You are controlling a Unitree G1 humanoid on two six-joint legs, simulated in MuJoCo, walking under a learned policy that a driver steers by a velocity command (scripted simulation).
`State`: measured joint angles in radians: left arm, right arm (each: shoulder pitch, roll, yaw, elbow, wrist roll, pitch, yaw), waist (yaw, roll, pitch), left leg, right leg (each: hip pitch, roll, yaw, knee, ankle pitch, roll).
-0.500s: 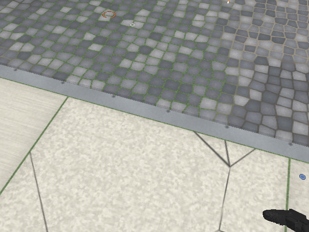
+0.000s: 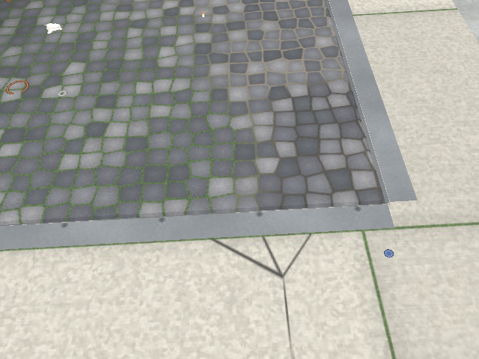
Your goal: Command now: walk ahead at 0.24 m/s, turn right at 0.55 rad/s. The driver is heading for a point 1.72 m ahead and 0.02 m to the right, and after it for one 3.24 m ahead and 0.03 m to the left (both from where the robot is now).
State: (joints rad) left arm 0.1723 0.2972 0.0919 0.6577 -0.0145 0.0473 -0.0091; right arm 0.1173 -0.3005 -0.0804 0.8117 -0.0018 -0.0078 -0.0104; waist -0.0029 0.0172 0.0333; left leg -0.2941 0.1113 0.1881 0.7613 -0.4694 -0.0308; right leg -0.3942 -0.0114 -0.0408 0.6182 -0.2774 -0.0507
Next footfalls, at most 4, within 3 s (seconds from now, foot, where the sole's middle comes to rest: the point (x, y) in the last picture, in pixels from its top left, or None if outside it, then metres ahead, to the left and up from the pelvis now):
0.42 left None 0.30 0.12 -0.76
0.94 right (321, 313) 0.58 -0.16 -0.76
1.46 left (249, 218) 0.90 0.03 -0.76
2.00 right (328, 156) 1.16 -0.26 -0.76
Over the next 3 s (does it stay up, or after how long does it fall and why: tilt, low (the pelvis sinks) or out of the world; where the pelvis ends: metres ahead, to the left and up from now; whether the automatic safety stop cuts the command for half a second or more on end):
stays up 1.58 -0.12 0.00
